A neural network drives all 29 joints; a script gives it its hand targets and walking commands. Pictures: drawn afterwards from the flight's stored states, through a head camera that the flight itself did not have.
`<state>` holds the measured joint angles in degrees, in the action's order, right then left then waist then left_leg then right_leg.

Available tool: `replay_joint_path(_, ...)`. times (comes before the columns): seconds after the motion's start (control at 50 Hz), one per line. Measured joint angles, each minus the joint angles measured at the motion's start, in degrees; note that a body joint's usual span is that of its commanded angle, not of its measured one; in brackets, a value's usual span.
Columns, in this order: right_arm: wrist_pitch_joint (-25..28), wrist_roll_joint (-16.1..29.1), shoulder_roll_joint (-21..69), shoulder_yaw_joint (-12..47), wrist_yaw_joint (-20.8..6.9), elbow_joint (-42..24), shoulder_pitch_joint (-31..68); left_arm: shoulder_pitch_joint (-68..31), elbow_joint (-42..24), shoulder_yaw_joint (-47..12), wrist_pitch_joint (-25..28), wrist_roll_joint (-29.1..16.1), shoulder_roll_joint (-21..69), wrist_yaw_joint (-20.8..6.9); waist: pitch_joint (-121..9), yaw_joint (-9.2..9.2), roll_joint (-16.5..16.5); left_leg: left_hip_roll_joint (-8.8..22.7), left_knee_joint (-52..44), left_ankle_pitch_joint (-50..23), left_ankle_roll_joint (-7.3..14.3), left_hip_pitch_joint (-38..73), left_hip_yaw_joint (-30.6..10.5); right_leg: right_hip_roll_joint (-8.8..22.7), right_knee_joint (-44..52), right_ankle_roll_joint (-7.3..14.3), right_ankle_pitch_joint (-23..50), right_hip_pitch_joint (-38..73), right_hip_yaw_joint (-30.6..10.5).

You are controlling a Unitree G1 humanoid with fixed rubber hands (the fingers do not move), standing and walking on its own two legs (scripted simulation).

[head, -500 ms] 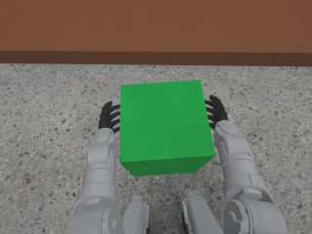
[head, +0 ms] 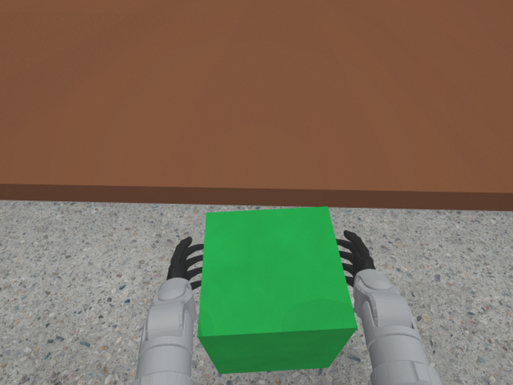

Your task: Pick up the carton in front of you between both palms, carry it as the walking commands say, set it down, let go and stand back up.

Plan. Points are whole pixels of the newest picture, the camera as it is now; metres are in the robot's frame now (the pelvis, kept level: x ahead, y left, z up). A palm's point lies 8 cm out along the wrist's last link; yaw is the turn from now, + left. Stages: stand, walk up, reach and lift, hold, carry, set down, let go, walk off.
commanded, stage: reach and lift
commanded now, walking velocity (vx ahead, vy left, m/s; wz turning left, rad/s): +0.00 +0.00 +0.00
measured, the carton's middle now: (270, 294) +0.32 +0.00 -0.07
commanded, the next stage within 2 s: hold in 1.14 s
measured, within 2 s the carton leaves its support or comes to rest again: neither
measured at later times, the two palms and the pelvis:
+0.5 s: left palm (172, 279) +0.29 +0.15 +0.05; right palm (371, 271) +0.29 -0.16 +0.04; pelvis -0.01 +0.00 +0.02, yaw +0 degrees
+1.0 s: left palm (170, 272) +0.30 +0.15 +0.06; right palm (370, 264) +0.30 -0.15 +0.05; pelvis +0.01 +0.00 +0.02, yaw +0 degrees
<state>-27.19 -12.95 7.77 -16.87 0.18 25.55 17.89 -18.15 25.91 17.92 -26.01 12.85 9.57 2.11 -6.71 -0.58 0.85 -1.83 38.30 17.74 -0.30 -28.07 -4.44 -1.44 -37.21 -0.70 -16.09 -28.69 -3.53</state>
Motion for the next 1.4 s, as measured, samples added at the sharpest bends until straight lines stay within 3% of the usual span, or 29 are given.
replay_joint_path(0.12, -4.4, -1.0, 1.1, 1.0, 0.0, -3.8, -2.6, 2.0, -2.8, -2.0, -4.4, 0.6, -0.6, -0.9, 1.9, 0.15, -0.3, 0.3, -7.3, -2.5, 0.1, 10.9, 0.0, 0.2, 7.2, 0.1, 2.5, 10.9, -0.2)
replay_joint_path(0.24, -7.6, -3.5, 1.5, -0.3, -1.0, -2.7, -0.6, 0.1, -1.8, -0.1, -7.5, 3.5, -0.1, -2.3, 4.6, 0.32, -0.4, 0.3, -10.0, -3.7, 0.1, 16.7, 0.0, 0.3, 9.8, 0.1, 3.6, 16.6, -0.2)
replay_joint_path(0.54, -8.3, -4.6, 2.1, -1.5, -1.6, -4.5, 1.6, -2.3, -3.2, 1.3, -8.1, 4.6, 0.3, -3.2, 8.7, 0.39, -0.4, 0.5, -11.3, -4.7, -0.2, 18.6, -0.2, 0.2, 10.7, 0.3, 4.4, 18.4, -0.1)
replay_joint_path(1.16, -13.1, -2.5, 0.7, 4.3, -1.1, -11.2, -3.7, 3.0, -10.4, -4.6, -13.3, 2.9, -0.8, -2.7, 8.3, 0.31, -0.5, 0.5, -16.6, -5.7, 0.1, 24.5, 0.0, 0.5, 15.9, 0.2, 5.3, 24.1, -0.4)
replay_joint_path(1.3, -15.6, -1.4, 0.4, 6.2, -0.6, -15.4, -5.2, 4.7, -14.8, -6.4, -15.9, 1.7, -1.2, -2.3, 7.9, 0.58, -0.6, 0.6, -18.0, -6.4, 0.1, 26.1, 0.0, 0.5, 17.2, 0.2, 6.0, 25.6, -0.5)
replay_joint_path(1.4, -17.0, -1.9, 0.7, 5.4, -0.8, -14.0, -4.0, 3.6, -13.6, -5.3, -17.3, 2.3, -1.0, -2.7, 8.3, 0.67, -0.6, 0.6, -17.6, -6.4, 0.0, 26.6, 0.0, 0.5, 16.7, 0.3, 6.0, 26.2, -0.5)
